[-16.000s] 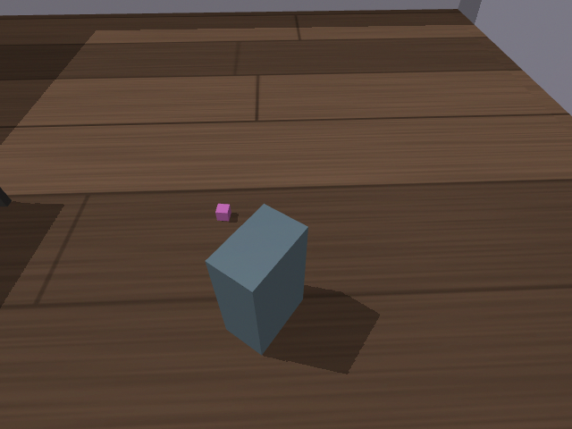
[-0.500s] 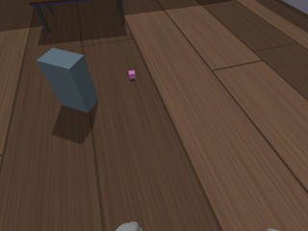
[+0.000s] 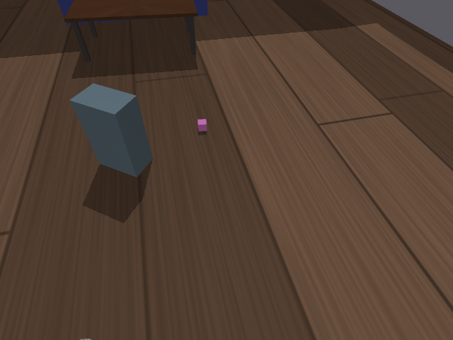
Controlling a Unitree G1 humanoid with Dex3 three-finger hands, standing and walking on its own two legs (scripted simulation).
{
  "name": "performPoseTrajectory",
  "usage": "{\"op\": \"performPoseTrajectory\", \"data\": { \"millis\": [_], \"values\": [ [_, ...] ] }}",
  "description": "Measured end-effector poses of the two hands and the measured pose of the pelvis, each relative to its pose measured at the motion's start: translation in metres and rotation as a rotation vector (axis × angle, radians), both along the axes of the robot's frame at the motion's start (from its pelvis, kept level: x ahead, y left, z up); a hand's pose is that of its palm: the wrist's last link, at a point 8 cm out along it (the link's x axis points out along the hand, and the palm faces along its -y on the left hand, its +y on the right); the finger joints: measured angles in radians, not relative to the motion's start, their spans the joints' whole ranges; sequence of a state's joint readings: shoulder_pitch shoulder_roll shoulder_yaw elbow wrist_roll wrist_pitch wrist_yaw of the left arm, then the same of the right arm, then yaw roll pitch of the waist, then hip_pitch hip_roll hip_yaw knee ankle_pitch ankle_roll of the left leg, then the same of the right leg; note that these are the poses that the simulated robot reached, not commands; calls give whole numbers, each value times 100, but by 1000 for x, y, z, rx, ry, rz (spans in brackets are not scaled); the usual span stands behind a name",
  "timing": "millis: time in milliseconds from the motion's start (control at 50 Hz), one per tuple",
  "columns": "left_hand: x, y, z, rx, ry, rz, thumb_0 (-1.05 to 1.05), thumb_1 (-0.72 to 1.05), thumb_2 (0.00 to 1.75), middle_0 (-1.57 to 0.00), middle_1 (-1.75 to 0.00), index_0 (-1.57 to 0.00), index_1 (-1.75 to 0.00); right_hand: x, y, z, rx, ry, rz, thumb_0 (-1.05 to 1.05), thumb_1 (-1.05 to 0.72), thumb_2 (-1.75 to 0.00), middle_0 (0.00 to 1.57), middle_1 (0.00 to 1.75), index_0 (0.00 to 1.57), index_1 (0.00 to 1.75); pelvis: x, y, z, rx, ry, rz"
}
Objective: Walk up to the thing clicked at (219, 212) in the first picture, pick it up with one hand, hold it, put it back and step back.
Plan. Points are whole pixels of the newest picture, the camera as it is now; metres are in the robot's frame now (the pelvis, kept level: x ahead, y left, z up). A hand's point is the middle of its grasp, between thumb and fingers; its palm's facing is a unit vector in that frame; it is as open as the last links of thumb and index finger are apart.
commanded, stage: walk up
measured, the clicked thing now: (202, 125) +1.54 +0.21 -0.74
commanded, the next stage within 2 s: stand in 0.20 s
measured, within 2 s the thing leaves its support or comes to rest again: neither
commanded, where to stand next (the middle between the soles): +0.07 +0.00 m, yaw -2 degrees
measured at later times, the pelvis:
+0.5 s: pelvis +0.00 -0.01 +0.01, yaw -1 degrees
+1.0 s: pelvis +0.00 -0.02 +0.01, yaw -2 degrees
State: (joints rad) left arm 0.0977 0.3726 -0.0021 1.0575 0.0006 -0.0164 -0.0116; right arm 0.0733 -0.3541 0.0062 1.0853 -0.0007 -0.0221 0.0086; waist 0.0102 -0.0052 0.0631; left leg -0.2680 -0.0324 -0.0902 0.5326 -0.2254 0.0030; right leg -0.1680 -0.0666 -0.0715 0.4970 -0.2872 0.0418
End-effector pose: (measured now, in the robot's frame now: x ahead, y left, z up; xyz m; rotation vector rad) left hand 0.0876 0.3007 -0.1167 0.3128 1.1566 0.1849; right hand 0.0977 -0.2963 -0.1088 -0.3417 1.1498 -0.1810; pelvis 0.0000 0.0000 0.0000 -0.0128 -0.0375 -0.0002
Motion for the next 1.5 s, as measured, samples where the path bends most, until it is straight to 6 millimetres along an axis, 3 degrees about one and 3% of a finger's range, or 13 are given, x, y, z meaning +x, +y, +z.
{"op": "performPoseTrajectory", "data": {
  "millis": [120,280,540,1000,1500],
  "values": [
    [6,-2,2,-11,-4,15,0,90,90,-20,-30,-20,-29,6,-4,8,-13,5,4,0,-90,-90,20,30,20,30,1,-2,5,1,1,8],
    [-4,-2,3,-3,42,30,0,90,90,-20,-30,-20,-29,3,-7,9,-9,31,-7,0,-90,-90,20,30,20,30,3,-5,9,3,1,1],
    [-17,-12,5,2,97,28,0,90,90,-20,-30,-20,-29,-13,-5,1,31,64,-45,0,-90,-90,20,30,20,30,2,-11,12,8,-1,-19],
    [-10,-31,6,-5,79,11,0,90,90,-20,-30,-20,-29,-36,-17,-4,39,97,-74,0,-90,-90,20,30,20,30,3,-23,12,10,-2,-29],
    [6,-27,10,10,72,1,0,90,90,-20,-30,-20,-29,-19,-24,0,20,83,-53,0,-90,-90,20,30,20,30,13,-24,13,12,7,-37]
  ]
}}
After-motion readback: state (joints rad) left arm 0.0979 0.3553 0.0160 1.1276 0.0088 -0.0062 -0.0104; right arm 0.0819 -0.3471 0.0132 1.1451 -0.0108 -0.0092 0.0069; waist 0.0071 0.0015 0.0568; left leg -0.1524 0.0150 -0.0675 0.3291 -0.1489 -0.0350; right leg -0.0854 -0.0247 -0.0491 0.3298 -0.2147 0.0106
